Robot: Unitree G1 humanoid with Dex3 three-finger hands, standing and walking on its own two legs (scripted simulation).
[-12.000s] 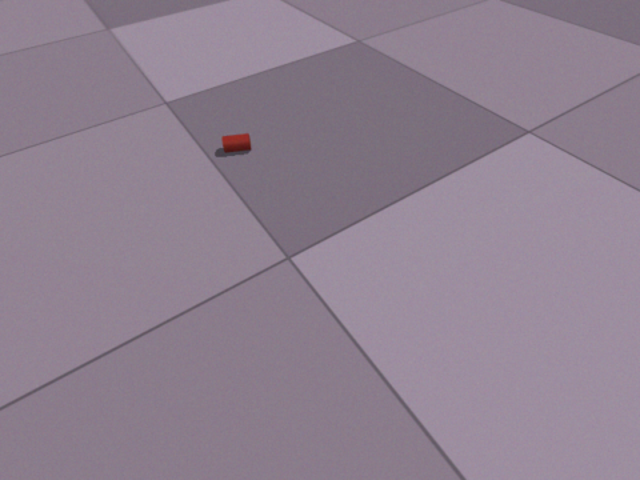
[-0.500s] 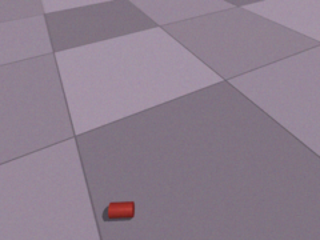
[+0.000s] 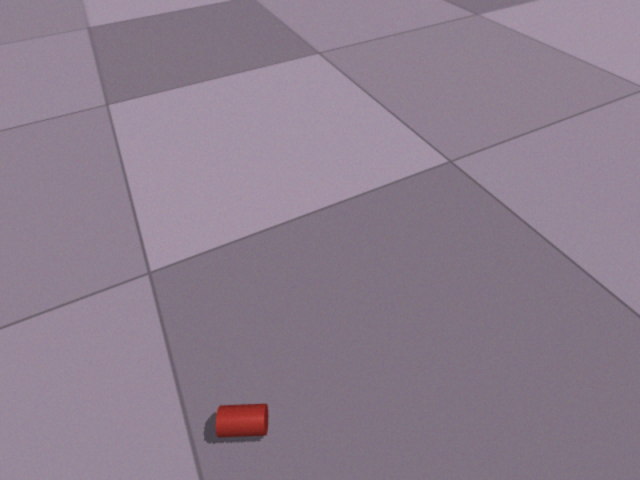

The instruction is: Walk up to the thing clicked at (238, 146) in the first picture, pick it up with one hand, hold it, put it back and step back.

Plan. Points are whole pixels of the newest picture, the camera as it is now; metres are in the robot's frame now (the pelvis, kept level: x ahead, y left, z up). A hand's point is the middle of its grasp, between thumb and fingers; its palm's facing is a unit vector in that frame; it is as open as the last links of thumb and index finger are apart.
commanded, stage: stand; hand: left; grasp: from above
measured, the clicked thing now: (242, 420) +0.41 +0.28 -0.74
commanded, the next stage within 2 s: rise first in 0.06 s
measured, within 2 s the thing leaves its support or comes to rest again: neither
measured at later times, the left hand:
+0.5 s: hand out of the picture +0.14 +0.26 -0.17, palm faces -0.06 -0.92 -0.38, open 10.6 cm
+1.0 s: hand out of the picture +0.11 +0.27 -0.23, palm faces -0.17 -0.87 -0.47, open 14.1 cm
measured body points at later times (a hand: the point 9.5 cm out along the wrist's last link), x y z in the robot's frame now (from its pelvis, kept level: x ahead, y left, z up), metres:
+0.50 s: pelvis -0.02 +0.01 -0.03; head +0.04 +0.01 +0.42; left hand +0.15 +0.30 -0.15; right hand +0.08 -0.26 -0.15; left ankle -0.02 +0.12 -0.75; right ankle -0.01 -0.11 -0.75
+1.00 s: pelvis -0.02 +0.01 -0.09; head +0.08 +0.03 +0.34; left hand +0.12 +0.31 -0.20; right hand +0.16 -0.24 -0.18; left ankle -0.02 +0.12 -0.75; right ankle -0.01 -0.11 -0.75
